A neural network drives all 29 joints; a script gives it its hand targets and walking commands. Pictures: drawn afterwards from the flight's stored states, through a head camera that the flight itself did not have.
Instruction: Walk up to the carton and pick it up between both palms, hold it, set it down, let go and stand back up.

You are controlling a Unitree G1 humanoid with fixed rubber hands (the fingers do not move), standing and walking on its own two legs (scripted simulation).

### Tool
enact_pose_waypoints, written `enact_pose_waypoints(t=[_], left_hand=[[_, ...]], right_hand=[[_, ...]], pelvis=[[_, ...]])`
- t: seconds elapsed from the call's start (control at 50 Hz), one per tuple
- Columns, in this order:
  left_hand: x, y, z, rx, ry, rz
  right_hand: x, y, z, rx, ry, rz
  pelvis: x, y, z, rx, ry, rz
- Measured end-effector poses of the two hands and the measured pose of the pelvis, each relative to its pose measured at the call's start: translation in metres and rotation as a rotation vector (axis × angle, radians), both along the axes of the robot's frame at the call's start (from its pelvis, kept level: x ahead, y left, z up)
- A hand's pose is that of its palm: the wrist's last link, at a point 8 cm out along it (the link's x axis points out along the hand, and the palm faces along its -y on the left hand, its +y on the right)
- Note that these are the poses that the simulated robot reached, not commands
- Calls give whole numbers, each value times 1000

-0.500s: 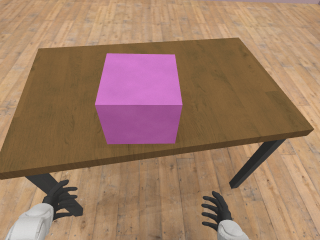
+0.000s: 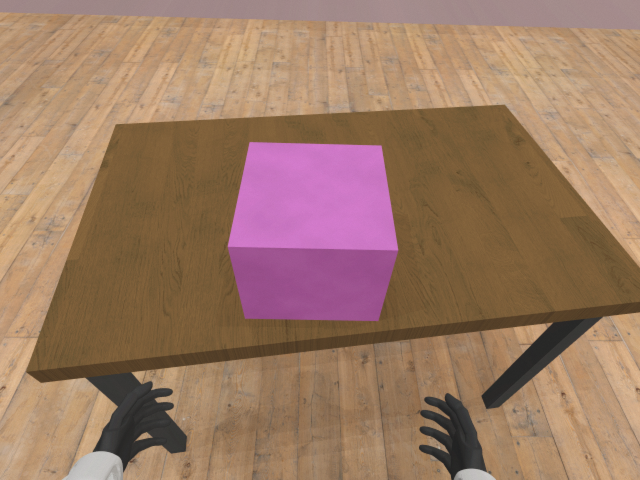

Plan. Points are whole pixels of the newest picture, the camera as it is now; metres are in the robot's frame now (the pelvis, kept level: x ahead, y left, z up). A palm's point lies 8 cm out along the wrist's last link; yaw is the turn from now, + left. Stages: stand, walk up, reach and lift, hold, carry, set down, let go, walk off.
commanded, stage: reach and lift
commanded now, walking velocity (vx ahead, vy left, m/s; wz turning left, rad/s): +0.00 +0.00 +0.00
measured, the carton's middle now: (313, 231) +0.50 +0.05 -0.01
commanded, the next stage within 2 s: none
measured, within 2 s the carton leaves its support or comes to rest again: neither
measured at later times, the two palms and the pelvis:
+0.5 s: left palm (137, 412) +0.22 +0.25 -0.03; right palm (477, 431) +0.22 -0.16 -0.03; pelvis +0.03 +0.01 +0.01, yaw -1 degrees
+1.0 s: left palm (152, 362) +0.27 +0.24 +0.00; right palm (482, 385) +0.26 -0.17 +0.00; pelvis +0.03 +0.01 +0.01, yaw -1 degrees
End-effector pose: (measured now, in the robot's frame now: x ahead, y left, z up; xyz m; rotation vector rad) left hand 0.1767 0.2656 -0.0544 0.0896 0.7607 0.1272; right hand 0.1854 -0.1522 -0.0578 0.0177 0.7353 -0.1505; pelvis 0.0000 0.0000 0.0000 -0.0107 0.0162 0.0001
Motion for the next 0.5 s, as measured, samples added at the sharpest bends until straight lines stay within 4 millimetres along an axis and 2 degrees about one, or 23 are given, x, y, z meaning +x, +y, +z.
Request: enact_pose_waypoints(t=[0.04,0.1,0.24,0.32,0.4,0.5], left_hand=[[16,-4,4,-9,-26,-16],[27,-11,7,-29,-29,-27],[19,-21,3,-45,-10,-16],[15,-20,5,-31,-50,-17],[21,-18,11,-21,-119,-25],[38,-19,21,-20,-204,-38]], right_hand=[[6,3,2,7,-12,-2],[7,4,4,13,-22,-5],[1,-13,9,-31,-63,-17],[5,-20,18,-44,-116,-3],[17,-19,25,-37,-168,14],[33,-12,27,-17,-218,24]], pelvis=[[6,2,2,0,-4,0],[16,5,6,-2,-14,-7],[32,10,10,-7,-31,-19],[34,10,11,-5,-34,-17],[34,9,11,-2,-30,-17],[35,10,11,-2,-27,-19]])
